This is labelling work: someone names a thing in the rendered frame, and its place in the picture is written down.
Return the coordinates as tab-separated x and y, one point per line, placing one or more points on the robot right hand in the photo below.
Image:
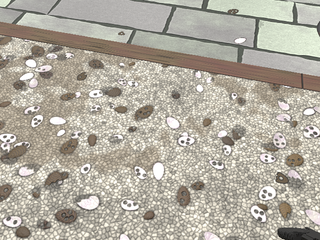
291	233

